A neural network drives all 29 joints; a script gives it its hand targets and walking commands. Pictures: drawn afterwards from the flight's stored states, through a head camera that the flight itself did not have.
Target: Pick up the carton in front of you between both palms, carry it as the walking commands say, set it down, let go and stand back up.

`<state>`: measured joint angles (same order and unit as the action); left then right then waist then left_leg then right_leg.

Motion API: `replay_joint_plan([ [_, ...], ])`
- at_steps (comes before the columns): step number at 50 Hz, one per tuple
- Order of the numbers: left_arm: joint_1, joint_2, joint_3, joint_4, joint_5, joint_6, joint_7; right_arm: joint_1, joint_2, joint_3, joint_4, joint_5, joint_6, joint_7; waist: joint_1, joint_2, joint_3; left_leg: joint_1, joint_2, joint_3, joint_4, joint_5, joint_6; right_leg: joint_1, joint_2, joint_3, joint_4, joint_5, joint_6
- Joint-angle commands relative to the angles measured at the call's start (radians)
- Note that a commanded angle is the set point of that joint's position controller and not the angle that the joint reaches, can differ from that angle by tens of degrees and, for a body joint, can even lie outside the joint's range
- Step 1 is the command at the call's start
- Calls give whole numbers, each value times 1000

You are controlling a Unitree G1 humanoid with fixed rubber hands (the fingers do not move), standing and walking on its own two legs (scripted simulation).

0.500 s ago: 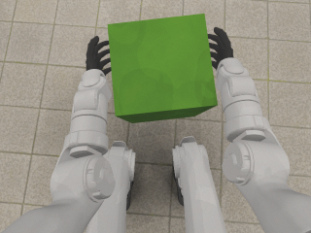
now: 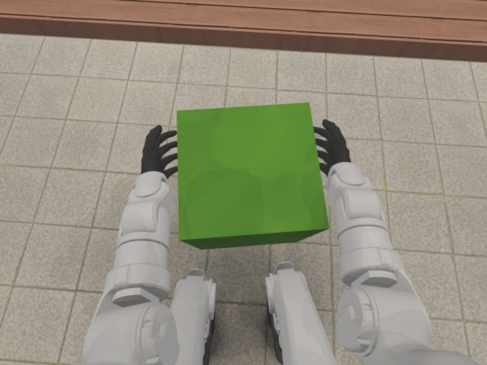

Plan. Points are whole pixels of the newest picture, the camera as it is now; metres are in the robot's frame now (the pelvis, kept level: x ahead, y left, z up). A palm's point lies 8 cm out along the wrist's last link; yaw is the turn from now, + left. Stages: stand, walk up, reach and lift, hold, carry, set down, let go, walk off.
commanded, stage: reach and lift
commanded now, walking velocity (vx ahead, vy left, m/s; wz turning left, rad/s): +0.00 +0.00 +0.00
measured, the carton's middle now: (246, 187) +0.42 -0.03 -0.12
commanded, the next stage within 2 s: hold in 1.86 s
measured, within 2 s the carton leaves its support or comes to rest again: neither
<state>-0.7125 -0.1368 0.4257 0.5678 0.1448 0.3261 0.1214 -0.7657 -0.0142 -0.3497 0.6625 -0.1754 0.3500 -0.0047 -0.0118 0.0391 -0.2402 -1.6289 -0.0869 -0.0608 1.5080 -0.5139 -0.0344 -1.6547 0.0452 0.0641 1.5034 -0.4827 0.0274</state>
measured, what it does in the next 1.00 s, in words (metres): rises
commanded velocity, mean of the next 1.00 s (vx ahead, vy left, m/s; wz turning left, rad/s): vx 0.00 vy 0.00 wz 0.00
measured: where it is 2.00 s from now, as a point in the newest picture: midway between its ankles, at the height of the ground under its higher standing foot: (241, 344)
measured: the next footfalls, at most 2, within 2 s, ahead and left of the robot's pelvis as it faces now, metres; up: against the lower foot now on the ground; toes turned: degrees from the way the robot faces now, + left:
none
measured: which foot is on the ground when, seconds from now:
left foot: down 0.00-1.00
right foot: down 0.00-1.00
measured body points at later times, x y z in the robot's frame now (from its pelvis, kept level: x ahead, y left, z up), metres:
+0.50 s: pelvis +0.05 +0.00 +0.14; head +0.12 -0.01 +0.58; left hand +0.40 +0.14 +0.11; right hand +0.39 -0.17 +0.11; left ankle +0.08 +0.12 -0.54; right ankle +0.09 -0.13 -0.54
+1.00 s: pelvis +0.06 +0.00 +0.19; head +0.03 +0.00 +0.64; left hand +0.37 +0.15 +0.21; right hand +0.36 -0.16 +0.21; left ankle +0.08 +0.12 -0.54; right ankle +0.09 -0.12 -0.54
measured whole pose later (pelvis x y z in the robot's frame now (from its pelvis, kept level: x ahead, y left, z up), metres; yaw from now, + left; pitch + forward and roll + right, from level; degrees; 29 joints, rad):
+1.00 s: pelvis +0.06 +0.00 +0.19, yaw -1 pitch -4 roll +0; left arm -0.33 -0.17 0.32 0.44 0.30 0.59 0.00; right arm -0.31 0.16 -0.30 0.41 -0.31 0.61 0.00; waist -0.01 0.01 -0.03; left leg -0.18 -0.03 -0.09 0.49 -0.25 0.00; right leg -0.20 0.02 0.08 0.47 -0.21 0.01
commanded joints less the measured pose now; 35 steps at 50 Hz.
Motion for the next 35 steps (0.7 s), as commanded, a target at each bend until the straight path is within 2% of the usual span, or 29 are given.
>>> replay_joint_plan([
  [1,-587,-1040,-627,63,-127,-1,-261,-526,1104,550,-3,147,-14,234,-23,-61,-764,420,-108,73,-242,170,-3,649,110,-69,-234,224,-12],
  [11,-395,-1042,-628,72,-89,-14,-279,-350,1130,555,-23,115,-33,225,-11,-55,-602,642,-83,24,-445,219,12,867,97,-24,-435,263,-22],
  [21,-201,-1044,-673,31,-72,2,-296,-174,1136,610,-94,113,-21,221,-3,-50,-453,923,-55,-18,-663,352,25,1128,80,13,-649,388,-28],
  [28,-82,-1047,-718,-20,-78,54,-312,-61,1139,644,-154,116,25,224,-1,-47,-337,1140,-35,-36,-825,470,28,1304,68,26,-803,488,-28],
  [35,9,-1057,-748,-86,-101,146,-333,1,1131,693,-257,144,115,233,6,-30,-207,1347,-11,-41,-980,544,23,1474,55,18,-959,528,-24],
])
